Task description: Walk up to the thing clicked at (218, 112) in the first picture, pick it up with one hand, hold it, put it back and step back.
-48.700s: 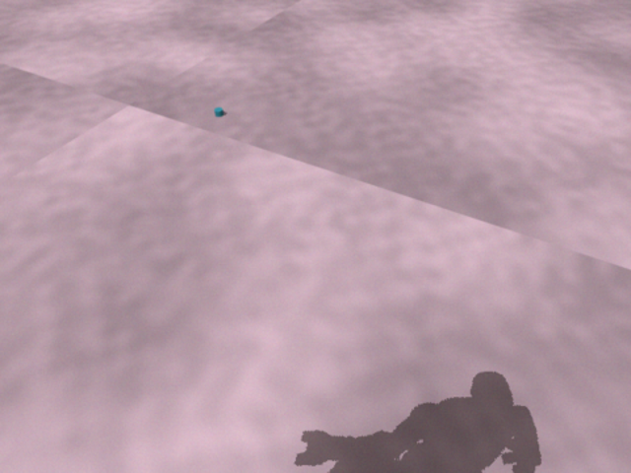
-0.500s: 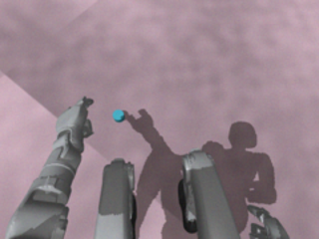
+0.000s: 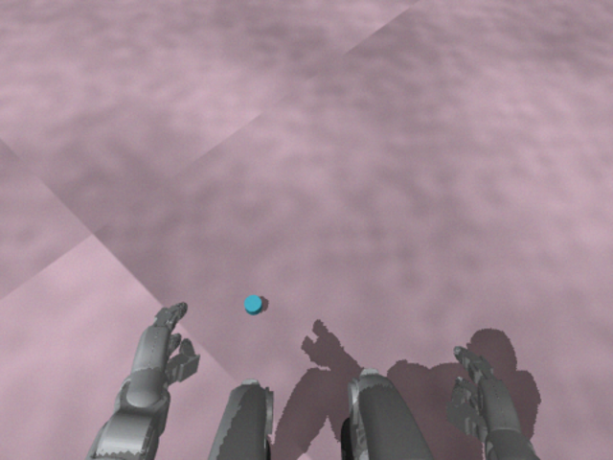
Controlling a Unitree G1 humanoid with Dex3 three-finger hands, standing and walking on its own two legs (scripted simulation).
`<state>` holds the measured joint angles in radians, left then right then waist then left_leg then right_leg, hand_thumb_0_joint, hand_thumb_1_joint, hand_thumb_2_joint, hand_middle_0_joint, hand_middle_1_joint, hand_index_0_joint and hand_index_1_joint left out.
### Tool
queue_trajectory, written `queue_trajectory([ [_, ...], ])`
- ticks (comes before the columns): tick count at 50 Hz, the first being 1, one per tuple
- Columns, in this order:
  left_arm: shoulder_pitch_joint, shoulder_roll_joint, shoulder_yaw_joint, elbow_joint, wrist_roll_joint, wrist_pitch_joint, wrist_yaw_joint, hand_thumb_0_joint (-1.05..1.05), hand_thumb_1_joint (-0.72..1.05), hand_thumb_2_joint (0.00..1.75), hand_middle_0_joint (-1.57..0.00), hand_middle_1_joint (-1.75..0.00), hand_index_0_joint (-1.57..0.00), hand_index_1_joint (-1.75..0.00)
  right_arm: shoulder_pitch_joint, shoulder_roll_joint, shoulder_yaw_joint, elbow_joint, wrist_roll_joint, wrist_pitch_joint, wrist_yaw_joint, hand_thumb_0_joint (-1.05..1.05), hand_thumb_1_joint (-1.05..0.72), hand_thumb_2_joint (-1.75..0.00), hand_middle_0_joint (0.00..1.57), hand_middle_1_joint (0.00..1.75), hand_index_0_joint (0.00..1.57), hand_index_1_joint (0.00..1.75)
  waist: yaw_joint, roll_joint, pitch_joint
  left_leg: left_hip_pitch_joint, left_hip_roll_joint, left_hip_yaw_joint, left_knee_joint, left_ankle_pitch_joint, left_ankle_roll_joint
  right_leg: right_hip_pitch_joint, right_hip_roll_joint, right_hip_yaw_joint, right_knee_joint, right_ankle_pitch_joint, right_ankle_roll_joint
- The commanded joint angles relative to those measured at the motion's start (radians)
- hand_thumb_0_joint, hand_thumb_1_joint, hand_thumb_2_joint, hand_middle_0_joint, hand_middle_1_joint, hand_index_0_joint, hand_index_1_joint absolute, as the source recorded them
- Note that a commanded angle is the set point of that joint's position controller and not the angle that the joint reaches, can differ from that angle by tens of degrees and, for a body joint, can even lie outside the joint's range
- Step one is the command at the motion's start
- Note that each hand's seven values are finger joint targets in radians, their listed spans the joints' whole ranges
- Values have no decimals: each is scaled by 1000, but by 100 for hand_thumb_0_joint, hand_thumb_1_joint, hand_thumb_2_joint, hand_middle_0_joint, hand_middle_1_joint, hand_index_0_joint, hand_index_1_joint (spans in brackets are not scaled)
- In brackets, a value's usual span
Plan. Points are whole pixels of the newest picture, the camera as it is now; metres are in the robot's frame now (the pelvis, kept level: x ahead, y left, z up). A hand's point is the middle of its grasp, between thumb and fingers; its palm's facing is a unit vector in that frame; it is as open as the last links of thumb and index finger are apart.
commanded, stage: home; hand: left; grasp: from above
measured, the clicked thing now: (253, 305) +0.52 +0.14 -0.60
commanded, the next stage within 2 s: none
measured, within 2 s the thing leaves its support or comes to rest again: neither
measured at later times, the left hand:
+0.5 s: hand (128, 389) +0.21 +0.19 +0.05, palm faces +0.09 -0.98 -0.20, open 7.4 cm
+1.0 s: hand (133, 390) +0.21 +0.19 +0.05, palm faces +0.07 -0.98 -0.20, open 7.4 cm
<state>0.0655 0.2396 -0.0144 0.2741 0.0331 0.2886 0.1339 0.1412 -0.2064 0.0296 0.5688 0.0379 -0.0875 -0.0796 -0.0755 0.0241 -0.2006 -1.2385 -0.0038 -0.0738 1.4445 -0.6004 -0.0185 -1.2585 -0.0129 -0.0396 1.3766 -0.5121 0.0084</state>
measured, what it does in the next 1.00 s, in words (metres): rises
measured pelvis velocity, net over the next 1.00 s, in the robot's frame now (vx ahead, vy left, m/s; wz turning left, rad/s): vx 0.05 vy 0.01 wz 0.02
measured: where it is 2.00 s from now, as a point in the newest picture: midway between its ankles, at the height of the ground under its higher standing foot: outside the picture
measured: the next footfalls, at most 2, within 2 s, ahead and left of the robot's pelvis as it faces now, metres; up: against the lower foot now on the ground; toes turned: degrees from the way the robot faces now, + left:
none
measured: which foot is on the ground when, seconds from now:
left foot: down 0.00-1.00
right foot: down 0.00-1.00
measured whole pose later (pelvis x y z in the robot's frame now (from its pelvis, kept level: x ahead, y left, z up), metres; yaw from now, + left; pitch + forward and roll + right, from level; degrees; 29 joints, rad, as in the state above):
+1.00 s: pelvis +0.05 +0.01 +0.09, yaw +1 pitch +10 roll -3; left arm 0.50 0.23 0.03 -0.12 -0.06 0.44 0.02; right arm 0.30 -0.22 0.04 0.55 0.01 -0.25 -0.18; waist -0.04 0.04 -0.16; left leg -0.67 0.01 -0.07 1.01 -0.51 0.00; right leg -0.67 -0.01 -0.04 0.93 -0.42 0.02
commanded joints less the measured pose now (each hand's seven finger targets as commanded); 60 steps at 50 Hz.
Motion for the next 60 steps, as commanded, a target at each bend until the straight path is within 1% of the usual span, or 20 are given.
queue_trajectory([
  [1,-17,92,79,-280,-48,-3,0,0,90,90,-20,-30,-20,-30,25,-135,-40,-148,7,-59,-52,0,-90,-90,20,30,20,30,-10,41,-292,325,-7,17,-337,140,38,390,13,13,-319,115,-22],
  [6,141,81,103,-381,-84,41,-18,0,90,90,-20,-30,-20,-30,77,-130,-31,-166,0,-84,-83,0,-90,-90,20,30,20,30,4,60,-242,464,-5,18,-437,289,28,521,18,-2,-407,236,-21],
  [7,182,71,94,-403,-89,50,-23,0,90,90,-20,-30,-20,-30,83,-130,-32,-171,-2,-88,-88,0,-90,-90,20,30,20,30,6,70,-232,498,-3,17,-460,324,24,538,21,-6,-422,260,-22],
  [12,340,68,95,-501,-96,90,-42,0,90,90,-20,-30,-20,-30,100,-123,-29,-201,-8,-111,-106,0,-90,-90,20,30,20,30,25,49,-139,572,-1,13,-549,344,25,629,29,-22,-518,269,-19],
  [17,401,66,93,-552,-101,115,-68,0,90,90,-20,-30,-20,-30,95,-122,-29,-213,-13,-144,-117,0,-90,-90,20,30,20,30,18,10,-44,583,-3,14,-598,293,35,648,34,-30,-583,224,-14],
  [19,406,72,96,-584,-102,120,-79,0,90,90,-20,-30,-20,-30,93,-125,-33,-217,-15,-157,-118,0,-90,-90,20,30,20,30,20,12,-33,591,-6,22,-608,289,36,661,33,-33,-596,216,-12],
  [23,422,73,92,-591,-97,123,-99,0,90,90,-20,-30,-20,-30,97,-133,-42,-212,-21,-180,-119,0,-90,-90,20,30,20,30,18,1,-31,613,-5,19,-606,354,33,670,35,-40,-587,262,-14],
  [25,396,72,88,-574,-93,121,-106,0,90,90,-20,-30,-20,-30,98,-135,-41,-204,-24,-190,-119,0,-90,-90,20,30,20,30,15,-1,-13,613,-6,24,-608,338,34,666,32,-37,-590,250,-12],
  [26,386,81,100,-578,-89,117,-105,0,90,90,-20,-30,-20,-30,94,-135,-43,-206,-25,-191,-120,0,-90,-90,20,30,20,30,17,2,-7,613,-7,26,-608,316,35,665,30,-34,-596,235,-10],
  [27,386,83,99,-586,-87,115,-108,0,90,90,-20,-30,-20,-30,97,-135,-45,-202,-28,-197,-118,0,-90,-90,20,30,20,30,13,23,-29,621,-9,25,-606,328,33,671,30,-33,-591,245,-11],
  [30,383,90,103,-590,-80,109,-108,0,90,90,-20,-30,-20,-30,80,-137,-44,-199,-29,-206,-117,0,-90,-90,20,30,20,30,27,30,-9,615,-6,21,-618,301,32,669,30,-34,-594,222,-9],
  [33,394,92,104,-593,-77,106,-108,0,90,90,-20,-30,-20,-30,84,-142,-46,-193,-29,-209,-114,0,-90,-90,20,30,20,30,34,63,-29,637,2,7,-635,331,21,672,35,-38,-575,234,-16],
  [39,401,85,103,-584,-80,107,-105,0,90,90,-20,-30,-20,-30,73,-135,-40,-194,-29,-212,-112,0,-90,-90,20,30,20,30,44,37,-13,607,-3,12,-634,275,28,679,32,-34,-593,195,-12],
  [43,409,86,103,-587,-80,104,-105,0,90,90,-20,-30,-20,-30,75,-138,-43,-190,-31,-215,-112,0,-90,-90,20,30,20,30,43,47,-28,618,1,9,-632,299,24,677,33,-35,-583,212,-13],
  [45,414,90,107,-591,-83,105,-104,0,90,90,-20,-30,-20,-30,81,-137,-44,-191,-29,-215,-114,0,-90,-90,20,30,20,30,42,14,-57,615,-3,16,-614,323,28,699,31,-30,-585,236,-12],
  [51,400,92,107,-590,-82,105,-104,0,90,90,-20,-30,-20,-30,79,-136,-44,-188,-30,-220,-118,0,-90,-90,20,30,20,30,37,0,-23,597,-9,29,-608,268,36,690,27,-21,-606,207,-4],
  [55,410,90,105,-592,-80,103,-107,0,90,90,-20,-30,-20,-30,78,-141,-46,-184,-30,-220,-116,0,-90,-90,20,30,20,30,42,27,-19,607,3,8,-632,267,25,671,32,-30,-585,193,-9],
  [58,418,85,105,-583,-83,102,-108,0,90,90,-20,-30,-20,-30,84,-140,-48,-181,-30,-221,-114,0,-90,-90,20,30,20,30,40,26,-26,613,1,17,-619,298,25,681,33,-30,-582,216,-10],
  [59,415,96,113,-593,-83,100,-108,0,90,90,-20,-30,-20,-30,90,-143,-50,-178,-31,-221,-116,0,-90,-90,20,30,20,30,37,27,-46,620,3,14,-615,337,23,691,33,-30,-571,245,-12],
  [60,424,86,103,-584,-82,103,-110,0,90,90,-20,-30,-20,-30,89,-140,-51,-179,-30,-222,-115,0,-90,-90,20,30,20,30,38,35,-61,624,0,15,-606,366,22,693,32,-28,-568,268,-14],
])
